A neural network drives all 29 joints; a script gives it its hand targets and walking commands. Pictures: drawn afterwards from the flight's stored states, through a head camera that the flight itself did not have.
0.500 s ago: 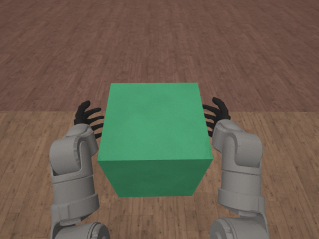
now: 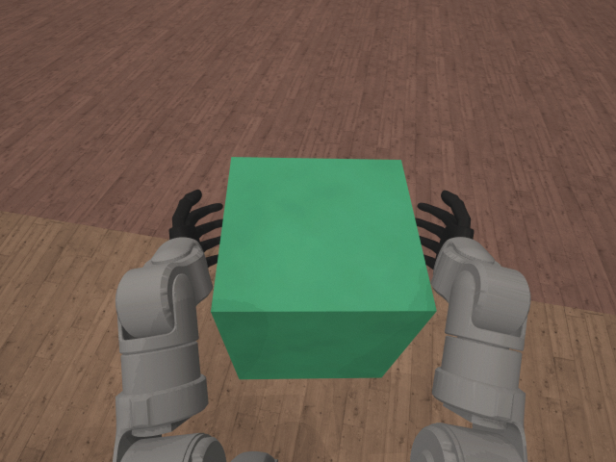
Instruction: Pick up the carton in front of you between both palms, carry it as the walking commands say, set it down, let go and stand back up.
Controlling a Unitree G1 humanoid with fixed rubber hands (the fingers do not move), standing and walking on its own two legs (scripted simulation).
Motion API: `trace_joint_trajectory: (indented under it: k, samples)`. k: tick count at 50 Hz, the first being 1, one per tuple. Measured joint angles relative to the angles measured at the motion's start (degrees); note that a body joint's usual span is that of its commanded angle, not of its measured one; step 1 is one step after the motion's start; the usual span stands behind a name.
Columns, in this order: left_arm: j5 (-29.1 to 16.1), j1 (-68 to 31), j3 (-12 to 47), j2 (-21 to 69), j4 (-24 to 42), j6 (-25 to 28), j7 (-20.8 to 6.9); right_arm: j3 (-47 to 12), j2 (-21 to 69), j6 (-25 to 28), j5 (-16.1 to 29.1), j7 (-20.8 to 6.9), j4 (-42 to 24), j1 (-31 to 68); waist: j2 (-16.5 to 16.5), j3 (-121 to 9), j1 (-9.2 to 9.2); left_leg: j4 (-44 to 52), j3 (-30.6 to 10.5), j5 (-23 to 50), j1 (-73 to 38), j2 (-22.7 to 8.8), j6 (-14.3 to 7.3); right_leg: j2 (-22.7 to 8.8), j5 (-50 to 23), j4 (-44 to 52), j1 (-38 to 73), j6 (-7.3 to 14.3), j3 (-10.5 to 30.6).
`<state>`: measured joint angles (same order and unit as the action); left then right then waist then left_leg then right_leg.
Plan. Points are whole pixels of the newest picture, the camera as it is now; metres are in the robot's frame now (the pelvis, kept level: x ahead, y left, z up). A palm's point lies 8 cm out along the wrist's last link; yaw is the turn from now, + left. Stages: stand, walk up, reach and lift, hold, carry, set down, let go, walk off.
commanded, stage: carry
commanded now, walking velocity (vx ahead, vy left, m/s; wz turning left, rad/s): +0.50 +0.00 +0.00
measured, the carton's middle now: (313, 278) +0.36 +0.03 +0.05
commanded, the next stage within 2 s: none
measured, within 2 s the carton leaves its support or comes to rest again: neither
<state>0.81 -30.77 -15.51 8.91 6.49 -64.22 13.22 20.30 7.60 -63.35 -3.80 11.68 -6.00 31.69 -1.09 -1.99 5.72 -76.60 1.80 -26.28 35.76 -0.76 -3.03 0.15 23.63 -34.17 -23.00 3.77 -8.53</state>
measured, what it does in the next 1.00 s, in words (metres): climbs: left foot 0.03 m higher, then right foot 0.04 m higher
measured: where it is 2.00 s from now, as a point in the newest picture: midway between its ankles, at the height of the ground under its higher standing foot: (326, 200)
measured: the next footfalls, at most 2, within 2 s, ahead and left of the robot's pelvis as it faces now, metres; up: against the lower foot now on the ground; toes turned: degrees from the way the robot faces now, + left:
left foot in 0.20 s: +0.31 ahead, +0.12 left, +0.03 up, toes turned +6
right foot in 0.60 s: +0.54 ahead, -0.09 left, +0.07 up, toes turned -8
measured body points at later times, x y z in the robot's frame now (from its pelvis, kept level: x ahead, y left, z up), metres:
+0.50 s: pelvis +0.30 +0.03 +0.04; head +0.32 +0.04 +0.49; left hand +0.67 +0.17 +0.17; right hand +0.64 -0.15 +0.18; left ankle +0.26 +0.12 -0.69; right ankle +0.39 -0.09 -0.62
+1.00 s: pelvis +0.62 +0.03 +0.07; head +0.62 +0.03 +0.52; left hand +0.98 +0.18 +0.23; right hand +0.97 -0.14 +0.23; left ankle +0.74 +0.12 -0.63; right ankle +0.50 -0.08 -0.64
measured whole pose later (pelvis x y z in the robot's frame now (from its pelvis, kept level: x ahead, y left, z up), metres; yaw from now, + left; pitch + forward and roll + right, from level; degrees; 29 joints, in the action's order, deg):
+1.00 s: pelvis +0.62 +0.03 +0.07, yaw -1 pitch +3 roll +2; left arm 1.9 -32.1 -16.5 6.9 7.4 -64.5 12.5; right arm 17.0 6.8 -63.2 -3.1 12.2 -4.3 33.7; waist 2.0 -5.0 -0.6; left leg -40.5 10.0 -19.0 33.6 -0.6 -3.1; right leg -6.0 33.1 -37.5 -10.5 -0.2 -6.2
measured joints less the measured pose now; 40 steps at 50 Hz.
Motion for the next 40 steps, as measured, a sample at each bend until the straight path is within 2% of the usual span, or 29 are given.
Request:
trace_joint_trajectory:
  k: [2, 5, 7, 9, 10, 11, 12, 14, 15, 16, 18, 21, 25, 27, 29, 30, 31, 32, 34, 35, 37, 40]
  samples:
    - [-0.67, -0.13, 0.03, -0.21, 1.27, 0.43, 0.03, -0.34, 0.32, 0.55, -0.12, 0.14, -1.59, -0.20, 0.02, 0.33, -0.17, 4.09, 0.83, 1.52, 4.09, -0.93, 0.13, -0.12, 0.52, 2.80, 3.09, -0.24, 0.34]
    - [-1.18, -0.82, 0.36, -0.51, 2.55, 0.76, 0.02, -1.24, -0.12, 1.02, 0.09, 0.37, -3.54, -0.46, 0.21, -0.05, -0.78, 16.17, 1.71, 4.07, 6.56, -2.58, 0.74, -0.39, 1.75, 6.46, 7.75, -1.11, 0.86]
    - [-0.97, -1.05, 0.53, -0.56, 2.77, 0.57, -0.04, -1.75, -0.66, 0.90, 0.29, 0.39, -3.68, -0.45, 0.59, -0.96, -1.77, 25.52, 2.83, 5.23, 5.40, -2.98, 0.89, -0.95, 3.21, 8.18, 10.95, -2.07, 1.17]
    - [-0.42, -1.05, 0.26, -0.70, 2.60, -0.07, -0.16, -2.19, -1.05, 0.58, 0.54, 0.31, -2.32, 0.10, 1.72, -2.06, -3.52, 33.64, 5.44, 6.49, 1.90, -1.94, 0.66, -2.56, 6.02, 7.60, 13.64, -3.35, 1.71]
    - [-0.04, -1.05, -0.15, -0.94, 2.45, -0.46, -0.28, -2.45, -1.15, 0.40, 0.71, 0.29, -0.97, 0.88, 2.27, -2.52, -4.64, 37.08, 6.81, 7.31, -0.77, -0.89, 0.28, -3.73, 8.21, 4.97, 14.16, -3.73, 1.92]
    - [0.46, -1.01, -0.67, -1.55, 2.08, -0.60, -0.35, -2.84, -1.00, 0.52, 0.94, 0.31, 0.73, 1.74, 3.05, -2.68, -6.02, 36.88, 7.69, 8.65, -2.09, 0.07, 0.06, -5.35, 10.02, -0.69, 13.06, -3.70, 2.26]
    - [1.00, -0.67, -1.29, -2.23, 1.31, -0.43, -0.40, -3.45, -0.69, 0.56, 1.14, 0.38, 2.32, 2.29, 3.08, -2.81, -7.69, 35.35, 8.10, 7.25, -2.73, 0.54, -0.03, -5.69, 8.85, -8.93, 10.42, -3.68, 3.80]
    - [2.10, -0.13, -2.81, -2.93, -0.90, -0.11, -0.46, -4.42, 0.20, -0.39, 1.78, 0.32, 3.78, 1.92, 2.19, -2.57, -10.41, 35.56, 7.85, 4.20, -5.17, 1.02, -0.15, -3.22, 6.73, -27.16, 3.17, -3.26, 7.50]
    - [2.53, -0.10, -3.69, -2.79, -1.80, -0.11, -0.54, -4.72, 0.56, -0.95, 2.06, 0.42, 3.70, 1.25, 1.82, -2.26, -11.28, 36.95, 7.51, 3.58, -6.78, 1.13, -0.09, -2.05, 5.66, -34.27, -0.51, -2.76, 8.03]
    - [2.83, -0.19, -4.37, -2.36, -2.31, -0.18, -0.71, -4.85, 0.75, -1.16, 1.99, 0.77, 3.38, 0.51, 1.63, -1.92, -11.84, 38.64, 7.15, 3.64, -8.40, 1.17, 0.21, -1.28, 4.40, -39.01, -3.96, -2.17, 7.95]
    - [3.27, -0.33, -5.16, -1.20, -2.33, 0.14, -1.15, -4.65, 0.80, -0.98, 2.39, 0.99, 2.34, -0.67, 1.61, -1.19, -12.12, 41.96, 6.72, 3.51, -11.64, 1.13, 0.31, -0.76, 2.34, -42.19, -9.87, -1.08, 7.26]
    - [3.61, -0.09, -4.80, -0.41, -0.49, 1.42, -1.30, -4.51, 0.53, 0.12, 3.51, 1.03, 0.58, -0.95, 1.64, -0.41, -11.80, 46.30, 6.30, 2.80, -16.29, 1.01, 0.49, -1.63, -0.31, -38.82, -16.54, -0.61, 6.05]
    - [3.24, 0.30, -3.68, -1.15, 2.24, 2.59, -0.97, -5.02, 0.53, 1.01, 3.90, 1.05, -1.36, 0.00, 1.64, -0.73, -10.72, 51.05, 5.82, 1.04, -22.47, 0.80, 1.56, -3.56, -1.83, -24.91, -19.80, -1.22, 4.83]
    - [2.87, 0.34, -3.24, -1.81, 2.67, 2.51, -0.86, -5.24, 0.71, 0.80, 3.42, 1.00, -1.86, 0.36, 1.20, -1.47, -9.74, 52.43, 5.52, -0.66, -25.61, 0.17, 2.56, -3.79, -1.60, -16.81, -18.49, -1.18, 3.37]
    - [2.37, -0.36, -2.83, -2.13, 1.78, 2.12, -0.86, -5.01, 0.47, 0.09, 2.78, 0.77, -2.15, 0.53, -0.09, -2.14, -8.03, 51.12, 5.00, -3.77, -28.11, -1.58, 3.69, -2.48, -2.54, -9.37, -14.80, -0.65, 0.61]
    - [2.14, -1.27, -2.48, -2.12, 0.66, 1.92, -0.87, -4.69, -0.03, -0.24, 2.42, 0.67, -2.21, 0.54, -0.74, -2.27, -6.92, 47.62, 4.89, -5.94, -28.27, -2.89, 3.91, -1.41, -4.30, -6.53, -12.26, -0.04, -0.64]
    - [1.97, -2.17, -1.83, -1.89, -0.67, 1.95, -0.82, -4.31, -0.91, -0.28, 2.08, 0.63, -2.06, 0.36, -1.42, -2.12, -5.61, 40.72, 4.43, -5.74, -26.41, -4.45, 3.67, -0.75, -4.22, -7.58, -11.20, 0.39, -1.64]
    - [1.87, -2.73, -1.10, -1.54, -1.74, 1.73, -0.69, -3.80, -1.71, -0.22, 1.85, 0.63, -1.63, -0.03, -1.23, -2.02, -3.98, 31.23, 2.51, -4.04, -23.06, -4.31, 3.32, -0.40, -2.70, -8.77, -10.42, 0.68, -1.96]
    - [0.98, -2.51, -0.13, -0.76, -2.45, 0.45, -0.71, -2.34, -2.31, -0.22, 1.14, 0.56, -0.15, -0.35, -0.23, -1.57, -1.42, 11.62, -0.85, -3.02, -14.85, -1.79, 2.30, -0.01, -0.38, -7.85, -7.81, 1.00, -1.58]
    - [0.42, -1.92, 0.18, -0.41, -2.12, -0.13, -0.81, -1.41, -2.13, -0.25, 0.75, 0.43, 0.45, -0.29, 0.11, -1.30, -0.55, 4.68, -1.30, -2.44, -10.94, -0.71, 1.68, 0.06, -0.04, -6.37, -6.23, 0.85, -1.21]
    - [0.27, -0.63, 0.26, -0.11, -0.96, -0.40, -0.22, -0.12, -1.05, -0.35, 0.25, 0.14, 0.81, 0.05, 0.21, -0.71, 0.22, -1.07, -1.01, -1.17, -4.34, 0.17, 0.51, 0.08, -0.08, -2.83, -2.84, 0.22, -0.59]
    - [-0.64, -0.14, -0.01, -0.27, 1.00, -0.03, -0.09, 0.01, 0.05, 0.16, -0.16, 0.09, -0.83, 0.06, 0.15, 0.06, 0.22, 2.01, 0.35, 1.11, 2.97, -0.66, 0.08, -0.23, 0.48, 1.78, 2.09, -0.16, 0.03]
